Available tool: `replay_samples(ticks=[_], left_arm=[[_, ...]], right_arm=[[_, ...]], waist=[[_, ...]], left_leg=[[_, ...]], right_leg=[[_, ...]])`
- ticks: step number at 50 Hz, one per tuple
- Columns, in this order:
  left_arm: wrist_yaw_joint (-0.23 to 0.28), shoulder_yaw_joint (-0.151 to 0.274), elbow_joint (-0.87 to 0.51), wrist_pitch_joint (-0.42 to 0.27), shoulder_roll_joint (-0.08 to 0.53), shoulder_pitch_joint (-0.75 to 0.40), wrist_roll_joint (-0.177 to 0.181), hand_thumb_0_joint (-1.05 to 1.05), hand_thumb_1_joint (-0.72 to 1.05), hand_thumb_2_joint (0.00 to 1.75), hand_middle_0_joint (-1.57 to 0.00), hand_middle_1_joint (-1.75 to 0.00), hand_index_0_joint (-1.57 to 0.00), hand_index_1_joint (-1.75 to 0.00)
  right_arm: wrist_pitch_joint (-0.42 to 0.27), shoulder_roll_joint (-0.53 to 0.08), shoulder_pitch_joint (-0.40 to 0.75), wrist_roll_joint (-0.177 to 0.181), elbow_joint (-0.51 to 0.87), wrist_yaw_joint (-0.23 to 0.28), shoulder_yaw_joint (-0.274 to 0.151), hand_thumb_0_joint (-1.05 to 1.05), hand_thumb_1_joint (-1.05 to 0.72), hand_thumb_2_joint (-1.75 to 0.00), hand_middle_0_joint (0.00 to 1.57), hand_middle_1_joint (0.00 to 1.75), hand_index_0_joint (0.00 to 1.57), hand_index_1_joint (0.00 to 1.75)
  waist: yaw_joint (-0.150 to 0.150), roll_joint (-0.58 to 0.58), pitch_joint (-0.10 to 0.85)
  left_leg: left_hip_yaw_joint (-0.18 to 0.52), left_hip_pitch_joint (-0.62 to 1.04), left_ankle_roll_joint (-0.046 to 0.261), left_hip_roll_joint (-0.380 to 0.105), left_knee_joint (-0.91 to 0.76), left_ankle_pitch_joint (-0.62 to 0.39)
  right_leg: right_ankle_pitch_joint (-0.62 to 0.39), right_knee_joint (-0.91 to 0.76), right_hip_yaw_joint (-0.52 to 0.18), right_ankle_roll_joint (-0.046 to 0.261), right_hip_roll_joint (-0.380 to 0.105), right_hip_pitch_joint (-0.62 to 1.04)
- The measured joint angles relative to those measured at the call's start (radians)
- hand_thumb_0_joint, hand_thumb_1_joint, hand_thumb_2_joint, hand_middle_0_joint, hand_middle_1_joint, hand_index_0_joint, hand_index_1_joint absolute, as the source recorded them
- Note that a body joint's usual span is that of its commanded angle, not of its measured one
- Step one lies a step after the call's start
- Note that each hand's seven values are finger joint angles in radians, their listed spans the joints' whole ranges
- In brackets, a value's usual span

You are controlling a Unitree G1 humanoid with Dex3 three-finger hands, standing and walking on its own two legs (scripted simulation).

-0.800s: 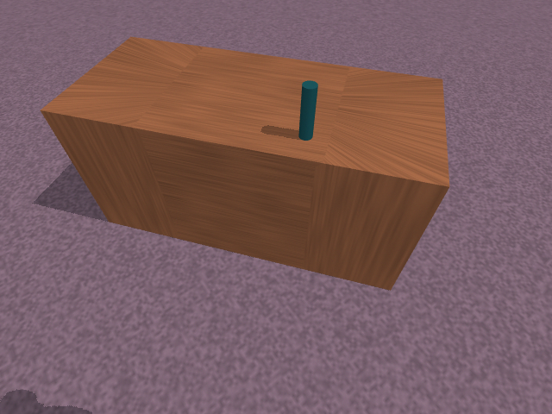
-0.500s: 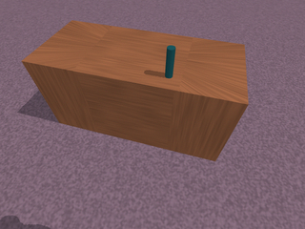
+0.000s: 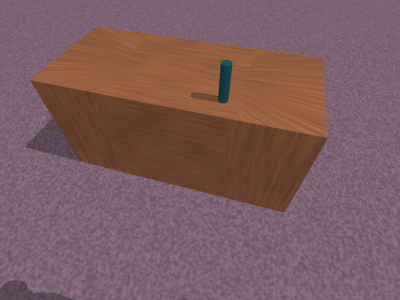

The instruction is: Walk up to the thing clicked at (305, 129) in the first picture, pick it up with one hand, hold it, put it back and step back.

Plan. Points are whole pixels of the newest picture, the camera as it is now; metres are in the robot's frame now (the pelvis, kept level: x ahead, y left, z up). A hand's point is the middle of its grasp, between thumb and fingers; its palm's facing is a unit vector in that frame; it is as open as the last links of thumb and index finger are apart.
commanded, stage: stand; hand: left
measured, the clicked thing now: (224, 82) +0.88 -0.09 -0.10
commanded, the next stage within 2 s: walk up in 0.32 s
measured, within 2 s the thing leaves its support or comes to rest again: neither
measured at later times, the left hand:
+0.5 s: hand out of the picture +0.09 +0.25 -0.15, palm faces -0.10 -0.93 -0.36, open 7.4 cm
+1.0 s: hand (138, 270) +0.22 +0.16 -0.16, palm faces -0.18 -0.92 -0.33, open 7.4 cm
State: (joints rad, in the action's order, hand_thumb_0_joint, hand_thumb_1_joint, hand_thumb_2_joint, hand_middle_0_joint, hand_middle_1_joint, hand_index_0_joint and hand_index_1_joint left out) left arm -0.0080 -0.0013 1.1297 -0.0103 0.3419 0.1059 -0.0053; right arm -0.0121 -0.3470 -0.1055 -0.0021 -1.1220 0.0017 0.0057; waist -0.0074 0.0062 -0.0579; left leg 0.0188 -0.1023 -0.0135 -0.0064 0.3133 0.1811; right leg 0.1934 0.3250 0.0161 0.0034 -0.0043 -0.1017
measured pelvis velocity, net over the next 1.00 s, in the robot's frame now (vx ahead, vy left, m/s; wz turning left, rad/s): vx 0.16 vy -0.10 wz -0.21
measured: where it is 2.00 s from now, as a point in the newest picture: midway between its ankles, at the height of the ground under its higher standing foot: (229, 268)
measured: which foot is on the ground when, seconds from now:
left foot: down 0.00-0.64, up 0.66-1.00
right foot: down 0.00-0.36, up 0.38-0.60, down 0.62-1.00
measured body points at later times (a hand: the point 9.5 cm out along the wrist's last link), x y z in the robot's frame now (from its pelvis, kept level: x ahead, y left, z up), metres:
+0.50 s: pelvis +0.01 -0.02 -0.01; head +0.02 -0.03 +0.44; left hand +0.09 +0.30 -0.13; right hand +0.05 -0.35 -0.13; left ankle -0.01 +0.13 -0.75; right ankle +0.03 -0.15 -0.72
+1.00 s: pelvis +0.16 -0.10 -0.02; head +0.18 -0.10 +0.43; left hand +0.23 +0.21 -0.14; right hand +0.17 -0.44 -0.12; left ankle +0.27 +0.01 -0.73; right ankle +0.11 -0.21 -0.75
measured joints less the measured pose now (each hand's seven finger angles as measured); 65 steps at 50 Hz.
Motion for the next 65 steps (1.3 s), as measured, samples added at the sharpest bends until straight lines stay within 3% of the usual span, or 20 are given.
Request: replay_samples(ticks=[16,18,20,23,25,28,31,32,33,35,37,39,46,51,53,54,57,60,65], left_arm=[[0.001,-0.001,-0.008,-0.001,0.003,0.001,0.000,0.01,0.91,0.90,-0.20,-0.30,-0.20,-0.30],[-0.019,0.022,-0.042,0.007,0.008,0.028,-0.014,0.01,0.91,0.90,-0.20,-0.30,-0.20,-0.30],[-0.038,0.042,-0.065,0.020,0.022,0.062,-0.027,0.01,0.91,0.90,-0.20,-0.30,-0.20,-0.30],[-0.057,0.064,-0.084,0.036,0.053,0.093,-0.033,0.01,0.91,0.90,-0.20,-0.30,-0.20,-0.30],[-0.070,0.077,-0.103,0.036,0.073,0.105,-0.030,0.01,0.91,0.90,-0.20,-0.30,-0.20,-0.30],[-0.090,0.090,-0.134,0.028,0.088,0.129,-0.026,0.01,0.91,0.90,-0.20,-0.29,-0.20,-0.30],[-0.097,0.101,-0.151,0.010,0.097,0.159,-0.027,0.01,0.91,0.90,-0.20,-0.29,-0.20,-0.30],[-0.092,0.105,-0.153,0.001,0.095,0.165,-0.028,0.01,0.91,0.90,-0.20,-0.29,-0.20,-0.30],[-0.085,0.109,-0.158,-0.007,0.089,0.170,-0.030,0.01,0.91,0.90,-0.20,-0.29,-0.20,-0.30],[-0.071,0.108,-0.174,-0.014,0.075,0.185,-0.029,0.01,0.91,0.90,-0.20,-0.29,-0.20,-0.30],[-0.066,0.096,-0.185,-0.014,0.053,0.203,-0.021,0.01,0.91,0.90,-0.20,-0.29,-0.20,-0.30],[-0.061,0.081,-0.190,-0.015,0.032,0.219,-0.012,0.01,0.91,0.90,-0.20,-0.29,-0.20,-0.30],[-0.051,0.059,-0.217,-0.034,0.026,0.268,-0.005,0.01,0.90,0.89,-0.20,-0.30,-0.21,-0.30],[-0.049,0.054,-0.249,-0.045,0.047,0.274,-0.006,0.01,0.90,0.89,-0.21,-0.30,-0.21,-0.30],[-0.046,0.053,-0.259,-0.043,0.062,0.271,-0.005,0.01,0.90,0.89,-0.21,-0.30,-0.21,-0.30],[-0.040,0.056,-0.258,-0.040,0.070,0.264,-0.003,0.01,0.90,0.89,-0.21,-0.30,-0.21,-0.30],[-0.024,0.049,-0.250,-0.029,0.071,0.238,-0.002,0.01,0.91,0.90,-0.20,-0.30,-0.20,-0.30],[-0.021,0.047,-0.259,-0.034,0.091,0.205,0.003,0.01,0.91,0.90,-0.20,-0.30,-0.20,-0.30],[-0.034,0.061,-0.302,-0.041,0.106,0.151,0.017,0.01,0.91,0.90,-0.20,-0.29,-0.20,-0.30]], right_arm=[[0.000,-0.002,-0.001,-0.001,0.002,-0.001,-0.001,0.01,-0.90,-0.90,0.20,0.30,0.20,0.30],[-0.009,-0.001,-0.014,-0.016,0.028,-0.011,-0.019,0.01,-0.90,-0.90,0.20,0.30,0.20,0.30],[-0.032,-0.003,-0.038,-0.026,0.062,-0.016,-0.040,0.01,-0.90,-0.90,0.20,0.30,0.20,0.30],[-0.055,-0.016,-0.081,-0.031,0.099,-0.014,-0.063,0.01,-0.90,-0.90,0.21,0.30,0.20,0.30],[-0.056,-0.030,-0.115,-0.037,0.110,-0.014,-0.072,0.01,-0.90,-0.90,0.21,0.30,0.20,0.30],[-0.042,-0.064,-0.148,-0.046,0.115,-0.022,-0.089,0.01,-0.90,-0.90,0.21,0.30,0.20,0.30],[-0.025,-0.097,-0.161,-0.050,0.125,-0.026,-0.103,0.01,-0.90,-0.90,0.21,0.30,0.20,0.30],[-0.018,-0.109,-0.160,-0.051,0.129,-0.024,-0.106,0.01,-0.90,-0.90,0.21,0.30,0.20,0.30],[-0.010,-0.117,-0.161,-0.050,0.133,-0.021,-0.108,0.01,-0.90,-0.90,0.20,0.30,0.20,0.30],[0.009,-0.116,-0.157,-0.039,0.137,-0.021,-0.105,0.01,-0.90,-0.90,0.20,0.30,0.20,0.30],[0.012,-0.112,-0.142,-0.031,0.142,-0.029,-0.098,0.01,-0.90,-0.90,0.20,0.30,0.20,0.30],[0.002,-0.107,-0.130,-0.019,0.160,-0.035,-0.090,0.01,-0.90,-0.90,0.20,0.30,0.20,0.30],[-0.008,-0.074,-0.144,-0.028,0.224,-0.066,-0.077,0.01,-0.90,-0.90,0.20,0.30,0.20,0.30],[-0.015,-0.072,-0.161,-0.035,0.234,-0.069,-0.083,0.01,-0.90,-0.90,0.20,0.30,0.20,0.30],[-0.032,-0.068,-0.164,-0.036,0.242,-0.063,-0.088,0.01,-0.90,-0.90,0.20,0.30,0.20,0.30],[-0.042,-0.060,-0.158,-0.038,0.246,-0.059,-0.089,0.01,-0.90,-0.90,0.20,0.30,0.20,0.30],[-0.065,-0.049,-0.164,-0.026,0.277,-0.051,-0.084,0.01,-0.90,-0.90,0.20,0.30,0.20,0.30],[-0.068,-0.030,-0.194,-0.012,0.291,-0.044,-0.070,0.01,-0.90,-0.90,0.20,0.30,0.20,0.30],[-0.062,-0.031,-0.245,-0.009,0.298,-0.038,-0.052,0.01,-0.90,-0.90,0.21,0.30,0.20,0.30]], waist=[[0.000,-0.001,0.009],[-0.004,-0.007,0.012],[-0.004,-0.017,0.021],[0.015,-0.031,0.018],[0.019,-0.041,0.008],[0.011,-0.033,-0.010],[0.005,-0.013,-0.020],[0.007,0.011,-0.028],[0.009,0.037,-0.034],[-0.004,0.048,-0.033],[-0.023,0.048,-0.035],[-0.032,0.053,-0.037],[-0.043,0.030,-0.021],[-0.038,0.015,-0.010],[-0.026,-0.009,-0.010],[-0.023,-0.038,-0.018],[0.010,-0.037,-0.025],[0.032,-0.040,-0.027],[0.044,-0.050,-0.046]], left_leg=[[-0.001,0.005,-0.001,-0.001,-0.006,-0.006],[-0.017,-0.009,0.017,-0.001,0.033,0.047],[-0.044,-0.011,0.028,-0.004,0.052,0.063],[-0.065,0.006,0.022,-0.015,0.053,0.061],[-0.073,0.028,0.012,-0.023,0.048,0.073],[-0.095,0.059,-0.008,-0.052,0.072,0.112],[-0.114,0.057,-0.012,-0.093,0.188,0.211],[-0.101,0.038,0.012,-0.122,0.270,0.267],[-0.066,0.001,0.033,-0.140,0.381,0.326],[-0.014,-0.094,0.036,-0.098,0.602,0.365],[-0.024,-0.177,0.035,-0.054,0.730,0.337],[-0.044,-0.252,0.039,-0.040,0.768,0.275],[-0.037,-0.355,0.020,-0.064,0.551,0.169],[-0.033,-0.313,0.014,-0.072,0.363,0.108],[-0.053,-0.265,0.018,-0.051,0.286,0.027],[-0.077,-0.250,0.020,-0.031,0.294,0.027],[-0.095,-0.212,0.033,-0.035,0.314,0.089],[-0.098,-0.137,0.032,-0.042,0.250,0.095],[-0.113,-0.044,0.029,-0.029,0.178,0.110]], right_leg=[[-0.005,-0.003,-0.001,0.001,0.001,0.003],[0.066,0.065,-0.018,0.013,0.003,-0.030],[0.182,0.239,-0.030,0.019,0.004,-0.109],[0.213,0.464,-0.050,0.018,-0.005,-0.230],[0.212,0.495,-0.057,0.014,-0.031,-0.276],[0.187,0.413,-0.050,0.011,-0.074,-0.295],[0.057,0.302,-0.032,0.001,-0.089,-0.262],[0.020,0.325,-0.017,-0.009,-0.067,-0.259],[0.046,0.365,0.003,-0.010,-0.044,-0.260],[0.097,0.399,0.014,0.001,-0.024,-0.253],[0.101,0.364,0.001,0.022,-0.011,-0.221],[0.080,0.296,-0.005,0.031,0.004,-0.177],[0.081,0.175,-0.029,0.040,0.039,-0.079],[0.155,0.201,-0.037,0.015,0.041,-0.043],[0.218,0.268,-0.049,0.002,0.018,-0.047],[0.241,0.345,-0.066,0.013,-0.004,-0.070],[0.293,0.652,-0.092,0.033,0.036,-0.193],[0.256,0.781,-0.077,0.038,0.044,-0.299],[0.149,0.633,-0.067,0.018,-0.017,-0.388]])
